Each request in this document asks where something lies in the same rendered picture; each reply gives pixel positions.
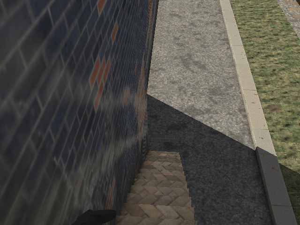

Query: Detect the stairs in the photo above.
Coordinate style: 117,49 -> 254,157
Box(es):
115,151 -> 197,225

